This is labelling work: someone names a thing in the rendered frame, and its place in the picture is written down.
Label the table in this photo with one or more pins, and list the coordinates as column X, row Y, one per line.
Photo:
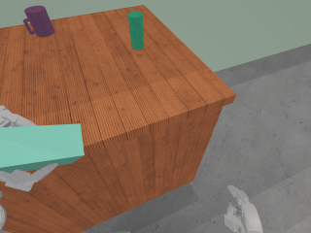
column 146, row 115

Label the sponge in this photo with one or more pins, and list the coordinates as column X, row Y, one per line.
column 28, row 148

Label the right robot hand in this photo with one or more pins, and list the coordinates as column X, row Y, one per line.
column 244, row 218

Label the left robot hand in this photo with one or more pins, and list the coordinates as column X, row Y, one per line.
column 19, row 179

